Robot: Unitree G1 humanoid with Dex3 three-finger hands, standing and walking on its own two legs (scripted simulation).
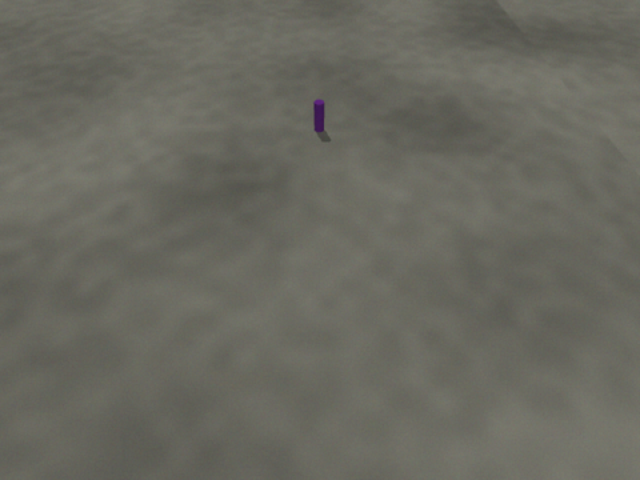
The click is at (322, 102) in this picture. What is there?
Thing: slim round
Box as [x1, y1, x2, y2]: [314, 99, 323, 131]
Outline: 318,99 314,101 314,129 316,131 322,131 323,101
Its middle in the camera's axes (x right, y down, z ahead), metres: -0.01 -0.67 +2.11
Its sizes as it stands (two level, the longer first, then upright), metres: 0.054 0.054 0.167
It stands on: the floor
